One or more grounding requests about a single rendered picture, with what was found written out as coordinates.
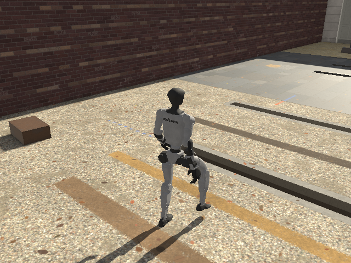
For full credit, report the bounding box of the robot right forearm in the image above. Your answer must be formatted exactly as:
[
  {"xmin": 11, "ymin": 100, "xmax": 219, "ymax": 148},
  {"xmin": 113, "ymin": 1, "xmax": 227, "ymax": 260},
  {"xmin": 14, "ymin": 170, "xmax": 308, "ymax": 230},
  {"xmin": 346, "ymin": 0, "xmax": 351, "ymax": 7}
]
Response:
[{"xmin": 185, "ymin": 140, "xmax": 197, "ymax": 170}]

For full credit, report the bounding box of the robot right shin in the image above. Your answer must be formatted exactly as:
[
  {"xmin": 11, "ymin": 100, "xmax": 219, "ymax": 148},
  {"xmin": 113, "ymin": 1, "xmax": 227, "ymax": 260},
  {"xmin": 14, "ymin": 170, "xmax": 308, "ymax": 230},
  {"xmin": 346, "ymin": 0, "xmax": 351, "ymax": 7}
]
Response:
[{"xmin": 198, "ymin": 170, "xmax": 210, "ymax": 205}]

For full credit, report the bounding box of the robot left hand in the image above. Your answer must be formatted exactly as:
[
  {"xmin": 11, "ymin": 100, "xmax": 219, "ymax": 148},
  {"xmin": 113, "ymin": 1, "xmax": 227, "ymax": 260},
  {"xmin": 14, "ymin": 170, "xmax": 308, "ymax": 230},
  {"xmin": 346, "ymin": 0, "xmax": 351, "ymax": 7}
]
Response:
[{"xmin": 161, "ymin": 143, "xmax": 171, "ymax": 150}]

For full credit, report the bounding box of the robot right hand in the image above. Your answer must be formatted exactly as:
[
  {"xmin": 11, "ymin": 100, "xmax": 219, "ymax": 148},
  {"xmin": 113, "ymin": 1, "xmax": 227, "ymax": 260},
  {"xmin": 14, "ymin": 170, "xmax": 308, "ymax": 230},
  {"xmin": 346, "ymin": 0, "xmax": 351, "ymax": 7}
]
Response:
[{"xmin": 188, "ymin": 168, "xmax": 201, "ymax": 184}]

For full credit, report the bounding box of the robot left forearm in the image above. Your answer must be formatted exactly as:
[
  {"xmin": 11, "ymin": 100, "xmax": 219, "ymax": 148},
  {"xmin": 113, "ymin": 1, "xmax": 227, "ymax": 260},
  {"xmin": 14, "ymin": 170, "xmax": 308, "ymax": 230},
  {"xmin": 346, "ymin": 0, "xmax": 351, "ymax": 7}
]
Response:
[{"xmin": 154, "ymin": 134, "xmax": 166, "ymax": 145}]

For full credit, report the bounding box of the right robot upper arm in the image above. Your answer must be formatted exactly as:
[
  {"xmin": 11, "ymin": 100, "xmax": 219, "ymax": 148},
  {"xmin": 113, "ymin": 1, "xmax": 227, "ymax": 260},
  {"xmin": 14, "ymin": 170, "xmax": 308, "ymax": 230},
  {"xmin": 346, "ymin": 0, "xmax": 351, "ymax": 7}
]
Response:
[{"xmin": 182, "ymin": 113, "xmax": 195, "ymax": 147}]

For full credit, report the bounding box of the humanoid robot head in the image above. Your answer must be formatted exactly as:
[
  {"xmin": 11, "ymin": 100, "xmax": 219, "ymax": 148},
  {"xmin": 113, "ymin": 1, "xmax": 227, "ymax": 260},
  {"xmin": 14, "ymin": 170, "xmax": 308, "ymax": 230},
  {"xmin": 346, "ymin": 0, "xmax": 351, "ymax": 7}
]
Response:
[{"xmin": 166, "ymin": 88, "xmax": 185, "ymax": 115}]

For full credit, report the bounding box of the left robot upper arm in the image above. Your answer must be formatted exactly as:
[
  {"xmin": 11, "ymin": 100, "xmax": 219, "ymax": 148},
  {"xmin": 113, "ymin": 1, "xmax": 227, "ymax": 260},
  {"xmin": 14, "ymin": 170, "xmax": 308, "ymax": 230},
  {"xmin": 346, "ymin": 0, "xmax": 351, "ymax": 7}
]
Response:
[{"xmin": 154, "ymin": 108, "xmax": 167, "ymax": 135}]

